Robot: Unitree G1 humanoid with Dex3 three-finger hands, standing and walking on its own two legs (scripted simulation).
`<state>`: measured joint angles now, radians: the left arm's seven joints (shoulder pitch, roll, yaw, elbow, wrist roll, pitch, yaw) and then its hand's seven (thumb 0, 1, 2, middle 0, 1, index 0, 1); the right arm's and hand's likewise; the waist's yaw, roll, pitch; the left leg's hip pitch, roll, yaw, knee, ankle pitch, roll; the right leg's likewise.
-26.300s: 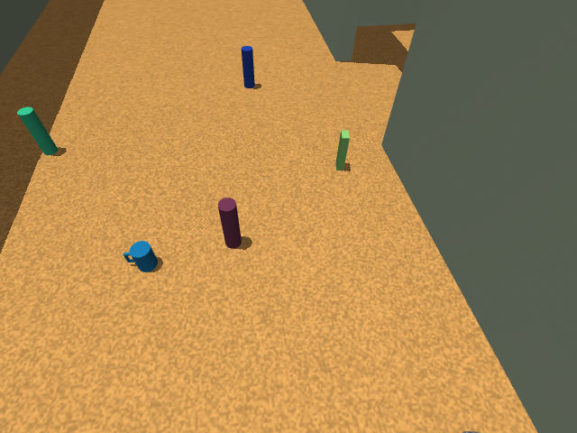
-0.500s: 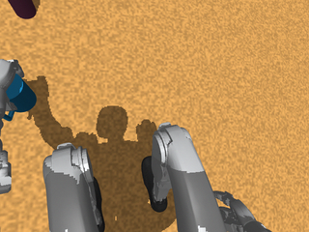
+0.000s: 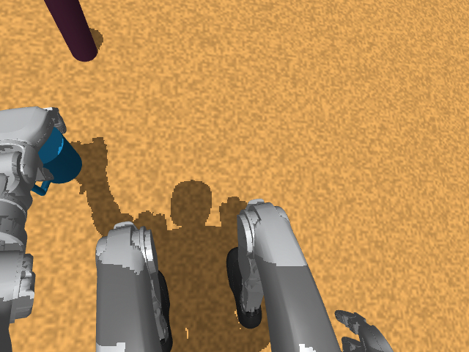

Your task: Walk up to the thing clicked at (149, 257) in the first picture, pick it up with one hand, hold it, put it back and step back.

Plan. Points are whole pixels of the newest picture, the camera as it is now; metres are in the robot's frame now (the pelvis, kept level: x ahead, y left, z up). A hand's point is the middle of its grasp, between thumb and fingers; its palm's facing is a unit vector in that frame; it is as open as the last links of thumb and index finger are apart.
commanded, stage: lift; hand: left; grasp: from above
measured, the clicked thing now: (47, 163) +0.45 +0.28 -0.19
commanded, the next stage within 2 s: hold in 1.24 s
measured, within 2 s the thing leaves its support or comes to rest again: neither
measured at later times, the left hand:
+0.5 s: hand out of the picture +0.39 +0.27 +0.05, palm faces -0.44 -0.11 -0.89, open 10.4 cm
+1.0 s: hand out of the picture +0.37 +0.25 +0.20, palm faces -0.45 -0.12 -0.89, open 10.4 cm
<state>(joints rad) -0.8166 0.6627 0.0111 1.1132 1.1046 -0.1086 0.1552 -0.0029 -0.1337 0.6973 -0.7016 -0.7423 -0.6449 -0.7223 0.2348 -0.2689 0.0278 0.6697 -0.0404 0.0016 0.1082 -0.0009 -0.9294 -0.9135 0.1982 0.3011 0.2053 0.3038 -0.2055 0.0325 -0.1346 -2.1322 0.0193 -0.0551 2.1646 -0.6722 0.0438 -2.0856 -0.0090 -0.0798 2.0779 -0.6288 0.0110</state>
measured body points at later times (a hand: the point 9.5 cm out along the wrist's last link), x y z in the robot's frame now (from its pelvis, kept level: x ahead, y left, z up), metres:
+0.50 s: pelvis +0.01 +0.00 +0.15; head +0.16 +0.04 +0.57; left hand +0.41 +0.27 +0.10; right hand +0.13 -0.26 +0.03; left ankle +0.08 +0.11 -0.37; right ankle +0.10 -0.12 -0.37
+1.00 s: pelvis +0.06 +0.00 +0.29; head +0.13 +0.02 +0.74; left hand +0.39 +0.25 +0.25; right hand +0.14 -0.26 +0.17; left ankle +0.08 +0.11 -0.37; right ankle +0.10 -0.12 -0.37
